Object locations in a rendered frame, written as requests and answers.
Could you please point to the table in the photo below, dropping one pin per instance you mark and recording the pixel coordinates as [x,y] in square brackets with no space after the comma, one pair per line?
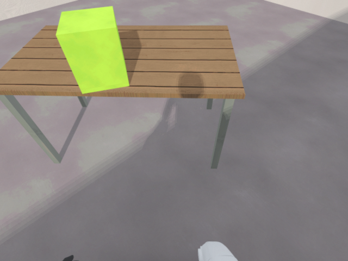
[161,61]

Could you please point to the robot right thigh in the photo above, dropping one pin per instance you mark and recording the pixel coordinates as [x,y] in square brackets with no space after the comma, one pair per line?
[215,251]

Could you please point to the carton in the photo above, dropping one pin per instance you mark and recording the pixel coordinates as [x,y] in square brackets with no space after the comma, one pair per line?
[90,41]

